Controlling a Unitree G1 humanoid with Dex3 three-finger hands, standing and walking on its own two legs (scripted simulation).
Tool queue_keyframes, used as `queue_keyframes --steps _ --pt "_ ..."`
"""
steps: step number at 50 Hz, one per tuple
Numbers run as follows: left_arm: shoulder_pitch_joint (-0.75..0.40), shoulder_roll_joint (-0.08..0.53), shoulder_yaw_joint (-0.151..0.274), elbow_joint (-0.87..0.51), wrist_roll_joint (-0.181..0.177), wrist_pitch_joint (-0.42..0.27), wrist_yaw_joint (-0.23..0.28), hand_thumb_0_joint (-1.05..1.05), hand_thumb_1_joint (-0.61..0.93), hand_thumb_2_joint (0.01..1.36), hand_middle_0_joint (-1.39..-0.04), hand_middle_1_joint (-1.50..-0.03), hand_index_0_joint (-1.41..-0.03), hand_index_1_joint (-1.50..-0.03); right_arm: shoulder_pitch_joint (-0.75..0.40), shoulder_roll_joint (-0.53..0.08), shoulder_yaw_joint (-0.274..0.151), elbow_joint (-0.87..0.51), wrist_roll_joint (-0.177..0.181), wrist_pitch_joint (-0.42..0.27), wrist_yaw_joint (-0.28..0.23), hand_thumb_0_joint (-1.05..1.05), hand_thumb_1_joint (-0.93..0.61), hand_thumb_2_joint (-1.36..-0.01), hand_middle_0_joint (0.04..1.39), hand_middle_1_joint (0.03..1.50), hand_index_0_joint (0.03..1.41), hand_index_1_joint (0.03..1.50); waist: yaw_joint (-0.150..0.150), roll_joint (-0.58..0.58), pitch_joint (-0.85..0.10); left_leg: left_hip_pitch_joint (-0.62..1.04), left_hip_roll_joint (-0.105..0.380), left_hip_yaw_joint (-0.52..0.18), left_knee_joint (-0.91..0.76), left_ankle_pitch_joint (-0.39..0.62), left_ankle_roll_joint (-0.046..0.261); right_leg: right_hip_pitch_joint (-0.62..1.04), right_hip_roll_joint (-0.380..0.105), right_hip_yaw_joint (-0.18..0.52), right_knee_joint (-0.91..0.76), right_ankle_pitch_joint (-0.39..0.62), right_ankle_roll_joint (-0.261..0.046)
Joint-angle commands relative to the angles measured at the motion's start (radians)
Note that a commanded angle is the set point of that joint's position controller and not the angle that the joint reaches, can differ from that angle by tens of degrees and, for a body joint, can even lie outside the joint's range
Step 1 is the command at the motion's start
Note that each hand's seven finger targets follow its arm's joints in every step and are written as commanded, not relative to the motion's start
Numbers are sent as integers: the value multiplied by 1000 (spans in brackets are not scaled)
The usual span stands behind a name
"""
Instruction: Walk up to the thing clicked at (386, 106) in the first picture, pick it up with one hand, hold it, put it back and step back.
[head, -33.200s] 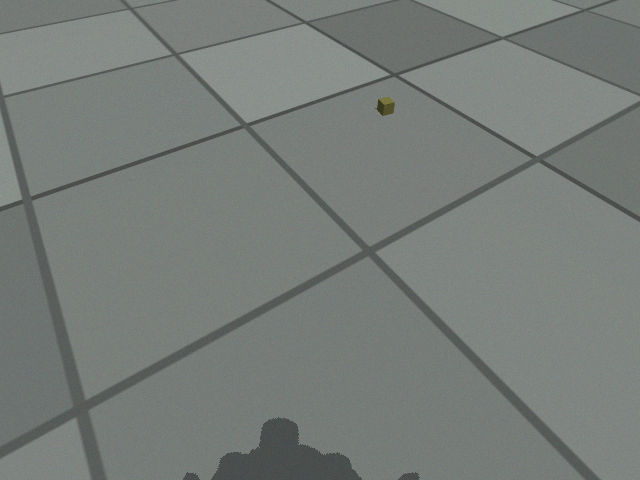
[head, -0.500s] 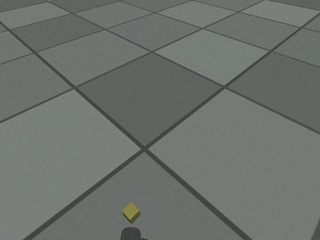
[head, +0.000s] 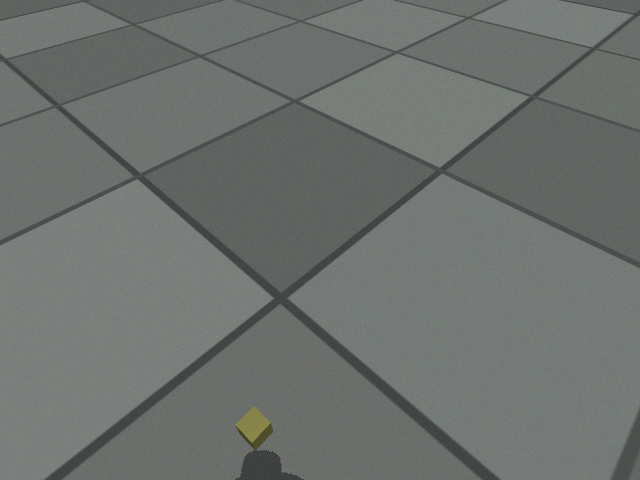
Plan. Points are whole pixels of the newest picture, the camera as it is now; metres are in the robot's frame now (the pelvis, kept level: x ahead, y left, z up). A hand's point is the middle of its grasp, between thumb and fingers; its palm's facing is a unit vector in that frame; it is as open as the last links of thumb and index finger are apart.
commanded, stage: stand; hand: left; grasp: from above
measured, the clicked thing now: (254, 428) +0.45 +0.23 -0.75
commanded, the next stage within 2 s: step back in 1.06 s
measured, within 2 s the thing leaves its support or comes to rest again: neither
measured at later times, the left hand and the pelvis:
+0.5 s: hand out of the picture +0.08 +0.25 -0.16, palm faces +0.01 -0.94 -0.34, open 7.4 cm; pelvis +0.01 +0.00 +0.00, yaw +0 degrees
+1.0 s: hand out of the picture +0.08 +0.25 -0.16, palm faces +0.00 -0.94 -0.34, open 7.4 cm; pelvis +0.01 +0.00 +0.00, yaw +0 degrees
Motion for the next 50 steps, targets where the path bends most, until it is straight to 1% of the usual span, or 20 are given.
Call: queue_keyframes --steps 1,3,5,6,11,12,18,19,23,30,32,34,35,36,37,41,42,45,48,50 --pt "-37 222 38 -59 -5 -19 17 0 900 900 -200 -300 -200 -301 -35 -194 -32 -57 0 -19 -8 0 -900 -900 200 300 200 300 -1 -22 -37 -21 95 -70 -56 76 42 -5 -111 105 -80 49 -12" --pt "-43 221 38 -58 -5 -20 16 0 900 900 -200 -300 -200 -301 -41 -191 -31 -57 1 -19 -8 0 -900 -900 200 300 200 300 1 -18 -30 -31 95 -72 -63 64 41 -11 -107 101 -80 39 -11" --pt "-44 222 39 -57 -5 -20 15 0 900 900 -200 -300 -200 -301 -40 -198 -32 -60 1 -21 -8 0 -900 -900 200 300 200 300 -2 -10 -57 -18 97 -68 -57 93 43 15 -114 105 -71 90 -16" --pt "-48 218 38 -55 -7 -19 14 0 900 900 -200 -300 -200 -301 -32 -190 -28 -55 1 -21 -7 0 -900 -900 200 300 200 300 -3 -16 -36 -35 97 -69 -67 78 41 7 -109 101 -68 71 -14" --pt "-57 218 37 -60 -7 -18 11 0 900 900 -200 -300 -200 -301 -48 -202 -29 -59 0 -26 -8 0 -900 -900 200 300 200 300 1 -11 -56 -10 101 -66 -63 122 37 4 -107 97 -63 102 -15" --pt "-52 219 37 -56 -7 -17 11 0 900 900 -200 -300 -200 -301 -52 -201 -28 -57 1 -25 -9 0 -900 -900 200 300 200 300 3 -15 -51 -9 103 -71 -67 107 38 0 -105 94 -66 81 -15" --pt "-63 225 34 -64 -7 -23 12 0 900 900 -200 -300 -200 -301 -44 -207 -31 -57 2 -23 -6 0 -900 -900 200 300 200 300 -6 -29 -81 11 105 -60 -50 168 38 21 -111 94 -61 158 -14" --pt "-60 224 33 -61 -9 -22 11 0 900 900 -200 -300 -200 -301 -47 -210 -30 -55 2 -21 -7 0 -900 -900 200 300 200 300 -6 -23 -68 2 103 -64 -56 136 38 12 -108 97 -70 126 -11" --pt "-58 229 32 -65 -10 -23 11 0 900 900 -200 -300 -200 -301 -53 -209 -29 -57 4 -25 -7 0 -900 -900 200 300 200 300 -4 -11 -98 25 108 -60 -50 196 38 30 -114 95 -51 194 -17" --pt "-53 229 31 -59 -9 -17 9 0 900 900 -200 -300 -200 -300 -50 -213 -27 -52 1 -21 -6 0 -900 -900 200 300 200 300 -2 -6 -34 -24 104 -64 -79 83 38 -2 -107 97 -72 75 -16" --pt "-53 229 30 -63 -9 -18 7 0 900 900 -200 -300 -200 -300 -51 -213 -28 -56 3 -24 -5 0 -900 -900 200 300 200 300 -4 -8 -51 -14 106 -65 -77 107 38 2 -107 96 -66 80 -20" --pt "-52 236 32 -61 -9 -20 6 0 900 900 -200 -300 -200 -300 -48 -212 -26 -55 4 -24 -3 0 -900 -900 200 300 200 300 -5 -6 -47 -20 106 -67 -81 93 39 0 -106 97 -69 71 -17" --pt "-56 239 32 -68 -9 -22 7 0 900 900 -200 -300 -200 -300 -56 -215 -29 -60 3 -26 -3 0 -900 -900 200 300 200 300 -3 -11 -69 -2 108 -64 -70 130 40 12 -111 100 -63 109 -20" --pt "-51 237 31 -64 -9 -22 7 0 900 900 -200 -300 -200 -300 -52 -212 -28 -58 5 -25 -2 0 -900 -900 200 300 200 300 -4 -20 -55 -4 109 -68 -76 121 38 -2 -108 94 -66 88 -17" --pt "-56 241 32 -70 -9 -23 7 0 900 900 -200 -300 -200 -300 -56 -215 -28 -62 3 -26 -3 0 -900 -900 200 300 200 300 -3 -17 -73 9 109 -61 -65 137 41 5 -113 103 -64 115 -20" --pt "-54 236 28 -71 -10 -23 6 0 900 900 -200 -300 -200 -300 -51 -216 -27 -60 4 -25 -2 0 -900 -900 200 300 200 300 -4 -14 -59 -7 106 -65 -75 119 37 1 -109 99 -68 93 -19" --pt "-53 237 28 -67 -11 -23 5 0 900 900 -200 -300 -200 -300 -53 -215 -26 -59 5 -24 -1 0 -900 -900 200 300 200 300 -4 -16 -42 -15 104 -65 -79 86 37 -12 -107 101 -76 63 -16" --pt "-50 243 29 -73 -9 -23 5 0 900 900 -200 -300 -200 -300 -56 -220 -27 -63 4 -26 -2 0 -900 -900 200 300 200 300 -4 -12 -76 11 109 -62 -68 131 38 0 -111 99 -64 115 -20" --pt "-50 241 26 -68 -11 -23 5 0 900 900 -200 -300 -200 -300 -48 -216 -26 -57 6 -23 0 0 -900 -900 200 300 200 300 -6 -27 -53 -5 106 -66 -76 93 36 -14 -108 101 -74 63 -20" --pt "-47 242 25 -70 -9 -24 4 0 900 900 -200 -300 -200 -300 -54 -218 -26 -58 4 -23 1 0 -900 -900 200 300 200 300 -4 -18 -60 0 106 -64 -71 96 38 -14 -108 101 -77 74 -18"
